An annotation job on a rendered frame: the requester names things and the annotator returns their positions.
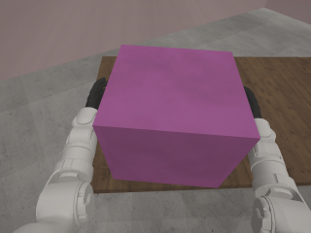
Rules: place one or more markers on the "left robot hand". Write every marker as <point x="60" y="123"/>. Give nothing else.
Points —
<point x="96" y="94"/>

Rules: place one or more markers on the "right robot upper arm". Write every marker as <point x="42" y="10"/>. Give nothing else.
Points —
<point x="279" y="215"/>

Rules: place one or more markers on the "carton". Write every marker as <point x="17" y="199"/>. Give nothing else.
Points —
<point x="175" y="116"/>

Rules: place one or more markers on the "right robot forearm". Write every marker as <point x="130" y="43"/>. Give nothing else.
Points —
<point x="270" y="175"/>

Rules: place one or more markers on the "right robot hand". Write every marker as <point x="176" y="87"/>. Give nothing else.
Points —
<point x="253" y="102"/>

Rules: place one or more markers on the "left robot forearm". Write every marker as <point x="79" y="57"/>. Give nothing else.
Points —
<point x="77" y="156"/>

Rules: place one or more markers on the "left robot upper arm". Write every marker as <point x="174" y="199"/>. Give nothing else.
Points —
<point x="62" y="208"/>

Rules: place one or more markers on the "table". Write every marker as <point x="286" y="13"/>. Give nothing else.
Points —
<point x="282" y="87"/>

